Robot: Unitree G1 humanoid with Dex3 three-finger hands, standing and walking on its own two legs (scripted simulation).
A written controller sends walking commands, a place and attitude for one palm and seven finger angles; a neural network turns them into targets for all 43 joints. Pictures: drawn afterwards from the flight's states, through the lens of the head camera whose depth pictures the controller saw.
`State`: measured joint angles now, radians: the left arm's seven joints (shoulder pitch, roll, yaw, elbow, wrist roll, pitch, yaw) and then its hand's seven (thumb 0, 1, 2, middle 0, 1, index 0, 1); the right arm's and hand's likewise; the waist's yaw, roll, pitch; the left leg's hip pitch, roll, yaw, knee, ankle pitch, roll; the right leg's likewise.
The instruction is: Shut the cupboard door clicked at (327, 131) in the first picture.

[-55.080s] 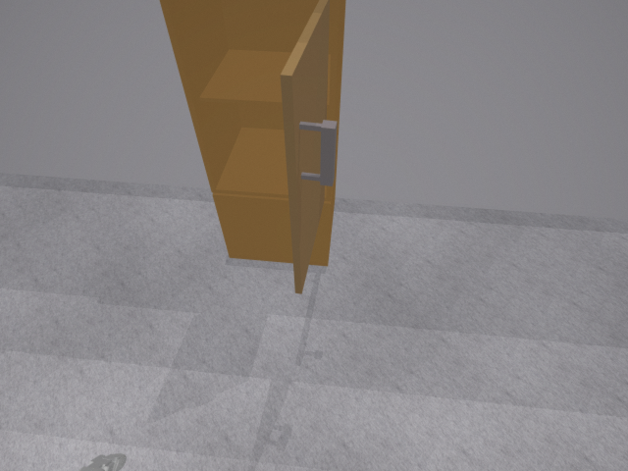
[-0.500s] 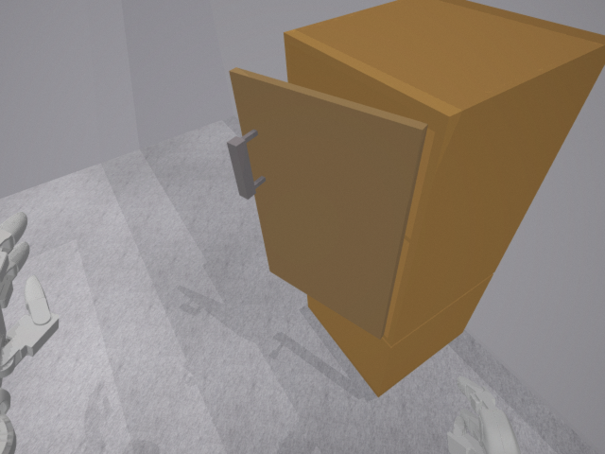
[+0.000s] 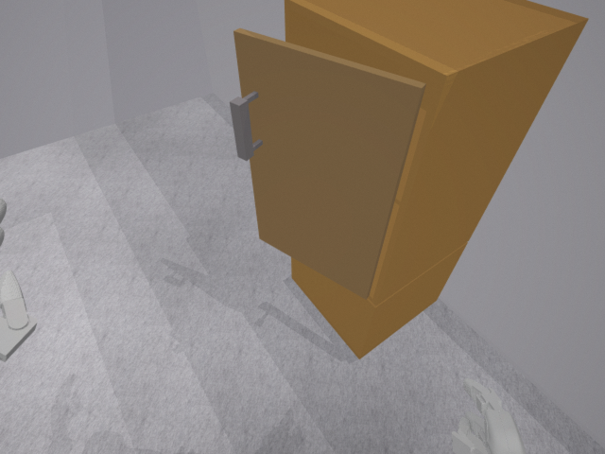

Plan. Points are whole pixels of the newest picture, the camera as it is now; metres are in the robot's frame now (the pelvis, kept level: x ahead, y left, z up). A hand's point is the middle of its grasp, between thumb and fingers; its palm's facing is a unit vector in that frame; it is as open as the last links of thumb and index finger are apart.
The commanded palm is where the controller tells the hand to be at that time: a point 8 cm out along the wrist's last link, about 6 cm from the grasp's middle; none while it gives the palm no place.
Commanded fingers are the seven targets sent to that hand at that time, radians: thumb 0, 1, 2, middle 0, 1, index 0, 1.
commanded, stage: step back with the hand held close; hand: left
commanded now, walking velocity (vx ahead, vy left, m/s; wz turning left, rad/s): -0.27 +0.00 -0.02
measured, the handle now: (249, 125) +0.71 +0.15 +0.05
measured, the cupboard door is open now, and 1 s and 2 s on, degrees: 19 19 19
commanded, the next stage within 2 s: stop stepping back and stand still in 0.32 s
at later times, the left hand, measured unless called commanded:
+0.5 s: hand out of the picture +0.06 +0.26 +0.19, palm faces +0.49 -0.72 -0.49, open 7.4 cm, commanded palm -0.03 +0.30 +0.18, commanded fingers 0.00 0.90 0.90 -0.20 -0.30 -0.20 -0.30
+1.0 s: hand out of the picture -0.20 +0.28 +0.20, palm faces +0.52 -0.75 -0.41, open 7.4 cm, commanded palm -0.24 +0.30 +0.18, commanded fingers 0.00 0.90 0.90 -0.20 -0.30 -0.20 -0.30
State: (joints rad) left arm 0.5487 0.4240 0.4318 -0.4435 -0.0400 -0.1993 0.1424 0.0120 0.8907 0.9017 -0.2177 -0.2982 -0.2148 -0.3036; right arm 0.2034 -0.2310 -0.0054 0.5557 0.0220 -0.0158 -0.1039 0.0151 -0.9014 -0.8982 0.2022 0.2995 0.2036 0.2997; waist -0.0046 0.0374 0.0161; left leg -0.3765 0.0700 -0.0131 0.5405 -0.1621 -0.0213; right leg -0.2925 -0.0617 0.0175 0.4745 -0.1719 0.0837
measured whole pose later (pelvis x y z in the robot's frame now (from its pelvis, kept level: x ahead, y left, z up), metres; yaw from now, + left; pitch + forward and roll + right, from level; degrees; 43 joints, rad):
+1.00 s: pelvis -0.37 +0.00 +0.01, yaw +1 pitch +0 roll +0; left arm 0.54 0.43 0.45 -0.50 -0.04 -0.25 0.13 0.01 0.88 0.90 -0.22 -0.30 -0.22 -0.30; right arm 0.34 -0.20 -0.01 0.72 0.01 -0.11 -0.08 0.02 -0.90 -0.90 0.20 0.30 0.20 0.30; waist 0.04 -0.05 -0.10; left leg -0.64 0.03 0.03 1.20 -0.30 -0.01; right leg -0.29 0.05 -0.05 0.53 -0.31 -0.08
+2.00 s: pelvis -0.43 +0.03 +0.00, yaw -1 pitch +2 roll +0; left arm 0.61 0.45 0.46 -0.51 -0.04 -0.22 0.17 0.01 0.89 0.90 -0.22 -0.30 -0.22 -0.30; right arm 0.23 -0.19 0.01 0.65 0.01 -0.07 -0.05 0.01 -0.90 -0.90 0.20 0.30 0.20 0.30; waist -0.02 0.01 0.02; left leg -0.34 0.05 0.07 0.69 -0.38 -0.02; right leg -0.26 0.00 -0.08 0.57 -0.34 -0.05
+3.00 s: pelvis -0.45 +0.04 +0.01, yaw -2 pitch -1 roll +0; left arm 0.34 0.17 0.01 1.14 0.00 0.02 0.03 0.00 0.93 0.90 -0.20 -0.30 -0.20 -0.30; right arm 0.36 -0.13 0.01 1.12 -0.01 0.03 -0.03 0.01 -0.91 -0.90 0.20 0.30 0.20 0.30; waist -0.01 0.02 0.05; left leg -0.21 0.03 0.09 0.41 -0.19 0.01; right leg -0.16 0.01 -0.07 0.39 -0.22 -0.03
